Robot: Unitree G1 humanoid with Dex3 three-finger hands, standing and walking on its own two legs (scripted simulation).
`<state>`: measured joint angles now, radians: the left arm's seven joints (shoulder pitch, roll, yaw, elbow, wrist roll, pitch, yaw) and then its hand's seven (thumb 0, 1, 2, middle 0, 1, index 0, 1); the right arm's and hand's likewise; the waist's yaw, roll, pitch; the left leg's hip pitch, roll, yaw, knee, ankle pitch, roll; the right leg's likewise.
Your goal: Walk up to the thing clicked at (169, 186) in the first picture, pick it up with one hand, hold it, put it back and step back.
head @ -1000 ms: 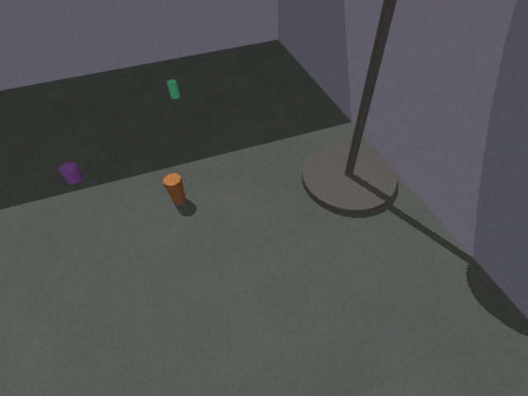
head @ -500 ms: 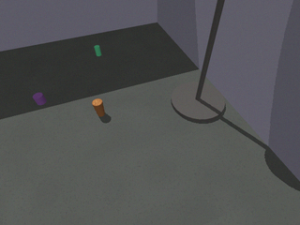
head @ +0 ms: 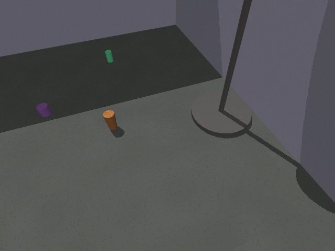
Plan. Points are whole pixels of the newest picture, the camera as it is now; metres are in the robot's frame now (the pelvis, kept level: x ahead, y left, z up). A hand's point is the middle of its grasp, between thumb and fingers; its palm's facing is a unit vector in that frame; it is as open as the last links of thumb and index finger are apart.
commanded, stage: stand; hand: left
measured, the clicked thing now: (111, 120) +1.14 +0.44 -0.71
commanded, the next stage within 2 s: walk up in 0.12 s
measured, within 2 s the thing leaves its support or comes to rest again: neither
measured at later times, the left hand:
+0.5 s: hand out of the picture +0.08 +0.37 -0.18, palm faces +0.07 -0.92 -0.39, open 7.4 cm
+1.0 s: hand (65, 180) +0.36 +0.34 -0.13, palm faces +0.12 -0.91 -0.39, open 7.4 cm
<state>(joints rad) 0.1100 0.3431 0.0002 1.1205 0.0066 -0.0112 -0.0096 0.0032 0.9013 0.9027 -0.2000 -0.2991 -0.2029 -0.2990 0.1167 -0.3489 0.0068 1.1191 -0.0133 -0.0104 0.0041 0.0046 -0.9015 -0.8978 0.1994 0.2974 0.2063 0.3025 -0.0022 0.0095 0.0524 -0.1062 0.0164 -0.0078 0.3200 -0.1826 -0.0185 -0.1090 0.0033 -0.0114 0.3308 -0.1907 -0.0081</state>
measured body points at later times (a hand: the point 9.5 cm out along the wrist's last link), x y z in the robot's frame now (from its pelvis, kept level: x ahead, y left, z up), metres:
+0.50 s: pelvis +0.08 +0.07 -0.03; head +0.10 +0.09 +0.42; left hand +0.08 +0.42 -0.15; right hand +0.19 -0.27 -0.12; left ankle +0.14 +0.20 -0.75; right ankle +0.00 -0.10 -0.72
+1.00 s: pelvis +0.30 +0.06 -0.02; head +0.32 +0.04 +0.43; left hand +0.35 +0.39 -0.10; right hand +0.38 -0.25 -0.15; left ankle +0.20 +0.19 -0.68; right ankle +0.37 -0.04 -0.75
